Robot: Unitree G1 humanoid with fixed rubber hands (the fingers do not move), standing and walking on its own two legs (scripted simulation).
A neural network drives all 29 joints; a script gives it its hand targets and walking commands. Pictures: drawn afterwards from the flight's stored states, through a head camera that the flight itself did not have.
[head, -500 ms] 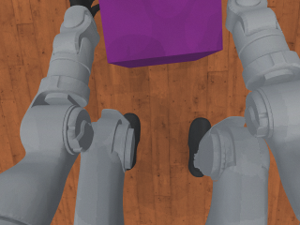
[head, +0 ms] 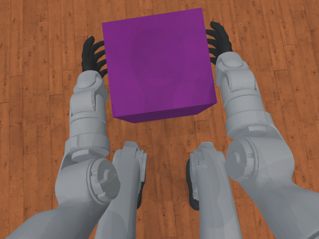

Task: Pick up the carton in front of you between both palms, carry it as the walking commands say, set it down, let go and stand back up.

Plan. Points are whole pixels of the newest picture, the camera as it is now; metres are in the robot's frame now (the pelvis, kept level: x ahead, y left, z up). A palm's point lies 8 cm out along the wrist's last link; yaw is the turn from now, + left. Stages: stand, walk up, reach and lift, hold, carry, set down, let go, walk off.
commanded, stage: reach and lift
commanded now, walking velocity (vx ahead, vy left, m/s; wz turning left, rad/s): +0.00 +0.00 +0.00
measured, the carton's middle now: (159, 78) +0.49 +0.02 -0.14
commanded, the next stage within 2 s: none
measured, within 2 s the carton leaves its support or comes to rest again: neither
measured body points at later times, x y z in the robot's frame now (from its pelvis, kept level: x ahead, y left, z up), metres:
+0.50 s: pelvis +0.04 +0.00 +0.13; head +0.21 -0.01 +0.54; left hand +0.46 +0.16 +0.08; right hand +0.48 -0.14 +0.08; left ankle +0.12 +0.13 -0.43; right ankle +0.12 -0.12 -0.43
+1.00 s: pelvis +0.09 +0.00 +0.26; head +0.15 +0.00 +0.70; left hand +0.43 +0.15 +0.24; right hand +0.43 -0.15 +0.23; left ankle +0.12 +0.13 -0.43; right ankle +0.12 -0.12 -0.43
